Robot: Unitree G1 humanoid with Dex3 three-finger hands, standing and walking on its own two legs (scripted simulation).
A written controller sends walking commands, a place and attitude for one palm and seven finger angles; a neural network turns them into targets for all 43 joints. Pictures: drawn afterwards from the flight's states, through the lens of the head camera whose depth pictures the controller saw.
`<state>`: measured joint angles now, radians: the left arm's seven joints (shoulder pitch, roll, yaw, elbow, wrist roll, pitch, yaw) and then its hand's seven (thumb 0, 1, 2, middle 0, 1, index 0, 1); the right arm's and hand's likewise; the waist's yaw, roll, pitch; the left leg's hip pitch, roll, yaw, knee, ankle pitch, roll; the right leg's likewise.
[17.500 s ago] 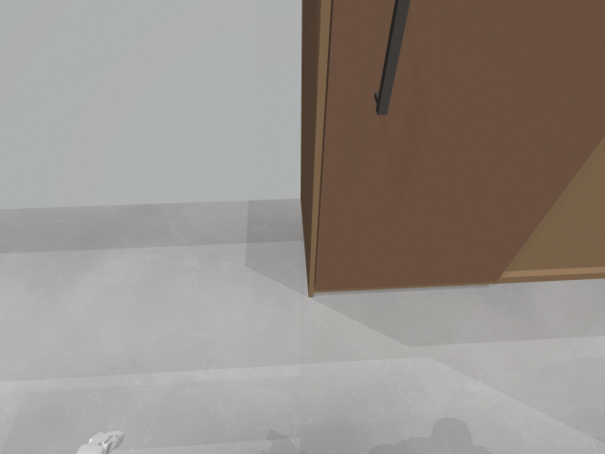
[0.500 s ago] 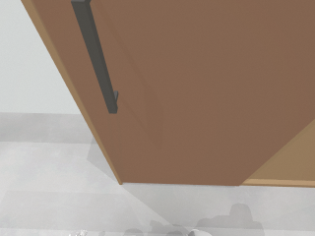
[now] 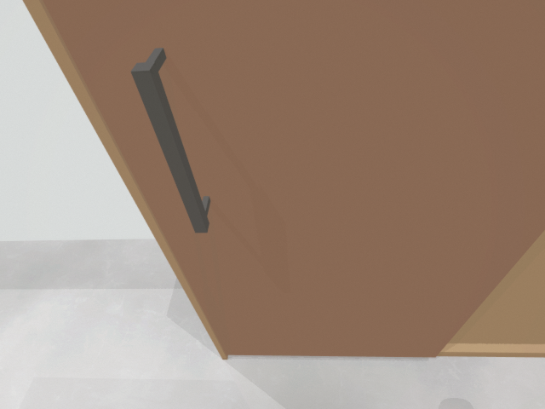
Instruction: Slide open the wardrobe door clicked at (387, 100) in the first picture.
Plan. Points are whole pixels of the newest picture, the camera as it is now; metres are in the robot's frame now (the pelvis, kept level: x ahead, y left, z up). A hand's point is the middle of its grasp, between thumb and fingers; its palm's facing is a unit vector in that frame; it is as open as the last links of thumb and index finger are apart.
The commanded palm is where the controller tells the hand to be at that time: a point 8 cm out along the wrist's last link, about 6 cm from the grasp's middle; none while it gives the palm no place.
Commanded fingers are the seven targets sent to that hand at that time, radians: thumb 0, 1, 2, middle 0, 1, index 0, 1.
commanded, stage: come to a stop and stand still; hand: left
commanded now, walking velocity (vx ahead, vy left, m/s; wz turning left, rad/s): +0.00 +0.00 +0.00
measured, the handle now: (183, 154) +0.40 +0.14 +0.20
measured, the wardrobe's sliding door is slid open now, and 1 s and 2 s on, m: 0.00 0.00 0.00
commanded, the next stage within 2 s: look again from close up in 0.68 s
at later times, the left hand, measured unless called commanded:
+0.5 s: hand out of the picture +0.04 +0.14 -0.15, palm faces +0.02 -0.96 -0.27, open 7.3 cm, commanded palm none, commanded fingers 0.00 0.90 0.90 -0.20 -0.30 -0.20 -0.30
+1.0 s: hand out of the picture -0.01 +0.13 -0.16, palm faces +0.05 -0.97 -0.23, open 7.4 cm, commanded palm none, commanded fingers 0.00 0.90 0.90 -0.20 -0.30 -0.20 -0.30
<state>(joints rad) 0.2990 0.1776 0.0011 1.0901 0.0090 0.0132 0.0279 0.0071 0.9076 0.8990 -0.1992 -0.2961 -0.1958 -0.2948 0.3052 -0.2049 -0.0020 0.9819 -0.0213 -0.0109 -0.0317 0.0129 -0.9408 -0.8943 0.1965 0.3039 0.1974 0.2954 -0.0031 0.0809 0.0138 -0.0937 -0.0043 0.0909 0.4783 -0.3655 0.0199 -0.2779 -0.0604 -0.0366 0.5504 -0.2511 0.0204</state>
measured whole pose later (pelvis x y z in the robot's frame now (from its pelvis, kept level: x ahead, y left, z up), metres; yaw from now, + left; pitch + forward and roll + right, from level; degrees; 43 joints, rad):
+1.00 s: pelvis -0.01 -0.04 +0.01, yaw +1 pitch -1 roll +1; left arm 0.25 0.14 0.01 1.14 0.01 -0.01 0.03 0.01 0.92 0.90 -0.20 -0.30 -0.20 -0.30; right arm 0.34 -0.13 0.02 1.12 -0.02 -0.02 -0.03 0.00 -0.91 -0.89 0.19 0.30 0.19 0.29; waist 0.00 0.04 0.06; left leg -0.07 0.05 0.06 0.39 -0.29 -0.04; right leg -0.24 -0.01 -0.08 0.46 -0.20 -0.04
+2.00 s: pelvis -0.06 -0.01 +0.00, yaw +0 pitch -1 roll +2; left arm 0.19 0.17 0.06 1.04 0.02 0.05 0.04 0.01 0.91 0.90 -0.20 -0.30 -0.20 -0.29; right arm 0.29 -0.14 -0.04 1.03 -0.03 0.01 -0.03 0.00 -0.91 -0.89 0.19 0.30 0.19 0.29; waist 0.00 -0.03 0.08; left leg -0.21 -0.01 0.09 0.53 -0.30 0.02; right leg -0.40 -0.06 -0.02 0.63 -0.29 -0.01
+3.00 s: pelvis -0.06 +0.03 +0.01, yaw +1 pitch -1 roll +0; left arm 0.32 0.18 -0.01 1.07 0.01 0.00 0.04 0.01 0.91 0.90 -0.20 -0.30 -0.19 -0.29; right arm 0.31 -0.15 0.02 1.09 -0.02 -0.01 -0.01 0.01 -0.91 -0.89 0.20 0.30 0.20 0.30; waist 0.00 -0.02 0.03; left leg -0.18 -0.04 0.08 0.45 -0.25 0.07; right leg -0.19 -0.05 0.00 0.45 -0.23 0.04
